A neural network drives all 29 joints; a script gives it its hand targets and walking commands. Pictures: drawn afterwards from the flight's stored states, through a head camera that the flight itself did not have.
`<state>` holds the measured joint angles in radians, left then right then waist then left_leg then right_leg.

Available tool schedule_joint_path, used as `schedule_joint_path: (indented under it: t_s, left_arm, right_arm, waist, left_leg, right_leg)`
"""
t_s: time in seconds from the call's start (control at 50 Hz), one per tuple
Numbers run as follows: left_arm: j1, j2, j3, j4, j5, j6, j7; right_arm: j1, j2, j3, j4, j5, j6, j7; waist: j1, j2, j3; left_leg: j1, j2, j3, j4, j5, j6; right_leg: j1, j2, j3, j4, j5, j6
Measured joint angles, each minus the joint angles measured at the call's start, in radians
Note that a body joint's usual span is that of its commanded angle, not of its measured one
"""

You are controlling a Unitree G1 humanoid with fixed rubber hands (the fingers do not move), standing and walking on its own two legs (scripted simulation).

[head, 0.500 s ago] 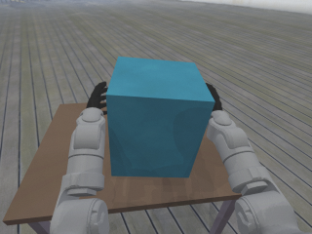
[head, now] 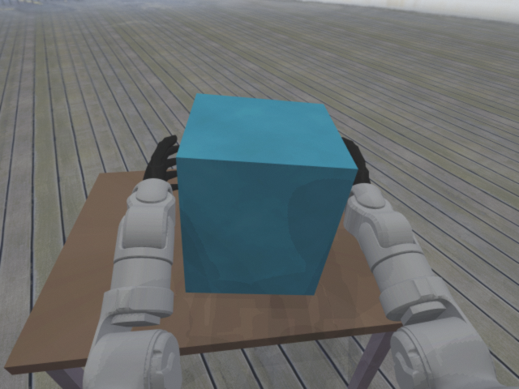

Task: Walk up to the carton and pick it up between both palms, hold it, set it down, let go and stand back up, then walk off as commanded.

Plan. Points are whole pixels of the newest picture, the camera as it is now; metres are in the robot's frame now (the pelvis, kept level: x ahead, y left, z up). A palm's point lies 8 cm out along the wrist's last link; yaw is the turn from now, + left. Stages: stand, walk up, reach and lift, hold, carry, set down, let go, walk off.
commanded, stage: hold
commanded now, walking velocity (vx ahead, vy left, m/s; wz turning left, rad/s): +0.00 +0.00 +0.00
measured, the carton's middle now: (256, 195) +0.40 +0.01 +0.16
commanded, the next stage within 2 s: set down in 0.72 s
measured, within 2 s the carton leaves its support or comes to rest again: neither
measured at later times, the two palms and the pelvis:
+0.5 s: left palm (158, 185) +0.38 +0.16 +0.20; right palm (355, 187) +0.38 -0.14 +0.18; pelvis +0.00 +0.00 +0.00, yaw +0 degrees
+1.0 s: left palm (157, 178) +0.38 +0.16 +0.21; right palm (357, 178) +0.38 -0.15 +0.20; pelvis +0.00 +0.00 +0.00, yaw +0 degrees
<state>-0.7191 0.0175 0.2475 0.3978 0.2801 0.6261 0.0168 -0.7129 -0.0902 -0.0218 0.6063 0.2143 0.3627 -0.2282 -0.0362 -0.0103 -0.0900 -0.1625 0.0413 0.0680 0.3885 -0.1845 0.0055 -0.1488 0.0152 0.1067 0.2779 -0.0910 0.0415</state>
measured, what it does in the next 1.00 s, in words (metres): stands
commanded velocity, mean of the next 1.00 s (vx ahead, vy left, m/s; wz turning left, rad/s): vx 0.00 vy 0.00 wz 0.00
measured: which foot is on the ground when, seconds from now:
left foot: down 0.00-1.00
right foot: down 0.00-1.00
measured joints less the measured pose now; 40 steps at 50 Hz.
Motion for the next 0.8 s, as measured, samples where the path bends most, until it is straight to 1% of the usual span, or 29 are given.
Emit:
schedule_joint_path:
  t_s: [0.8]
  left_arm:
    - [0.000,-0.001,0.000,-0.003,0.000,0.001,0.002]
  right_arm:
    - [-0.003,0.000,-0.003,0.000,0.000,-0.001,0.001]
  waist:
    - [-0.002,0.000,0.001]
  left_leg:
    - [0.000,0.000,0.000,0.000,0.000,0.000]
  right_leg:
    - [0.000,0.000,0.000,0.000,0.000,0.000]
